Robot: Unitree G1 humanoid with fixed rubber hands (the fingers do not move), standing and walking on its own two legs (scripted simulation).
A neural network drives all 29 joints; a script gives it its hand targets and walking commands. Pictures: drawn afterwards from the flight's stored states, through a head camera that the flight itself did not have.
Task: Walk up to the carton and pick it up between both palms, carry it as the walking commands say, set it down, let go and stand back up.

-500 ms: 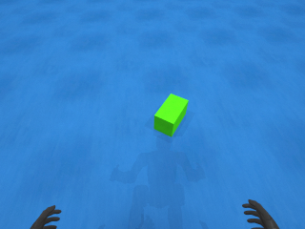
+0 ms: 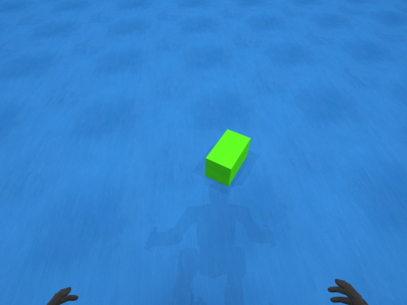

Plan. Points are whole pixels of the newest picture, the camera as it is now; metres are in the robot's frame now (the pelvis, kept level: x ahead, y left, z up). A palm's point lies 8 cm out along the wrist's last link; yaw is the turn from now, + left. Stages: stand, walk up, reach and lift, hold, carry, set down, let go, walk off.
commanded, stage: walk up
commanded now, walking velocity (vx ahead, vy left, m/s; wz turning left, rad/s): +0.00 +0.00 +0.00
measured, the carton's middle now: (227, 157) +1.06 -0.19 -0.69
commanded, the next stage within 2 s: none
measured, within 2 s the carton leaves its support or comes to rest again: neither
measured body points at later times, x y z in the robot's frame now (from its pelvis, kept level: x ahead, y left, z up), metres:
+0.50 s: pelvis +0.06 -0.06 -0.02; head +0.05 -0.07 +0.43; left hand +0.17 +0.29 -0.09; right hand +0.12 -0.42 -0.11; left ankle +0.03 +0.10 -0.69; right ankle +0.10 -0.17 -0.74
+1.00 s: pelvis +0.23 -0.06 -0.01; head +0.24 -0.05 +0.44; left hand +0.40 +0.24 -0.09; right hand +0.23 -0.41 -0.08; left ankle +0.25 +0.06 -0.74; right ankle +0.28 -0.20 -0.71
